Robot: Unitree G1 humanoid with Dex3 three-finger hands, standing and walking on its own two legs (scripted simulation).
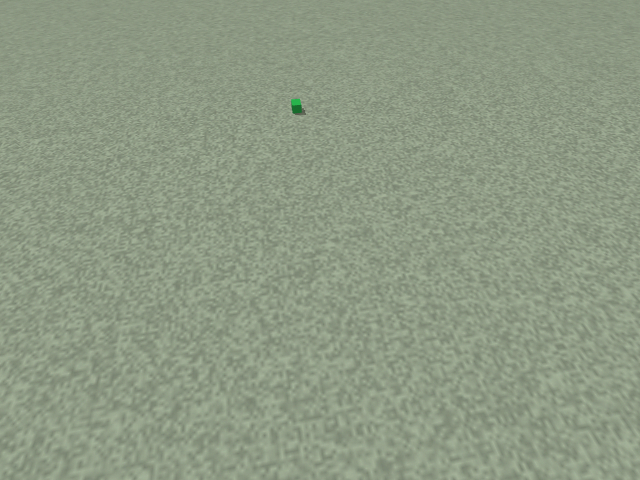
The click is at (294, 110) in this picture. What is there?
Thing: small box
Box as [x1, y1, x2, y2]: [291, 99, 301, 112]
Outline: 291,99 292,111 301,112 299,99
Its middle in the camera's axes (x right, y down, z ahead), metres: -0.13 -0.83 +2.45
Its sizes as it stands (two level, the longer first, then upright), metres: 0.078 0.056 0.054
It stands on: the floor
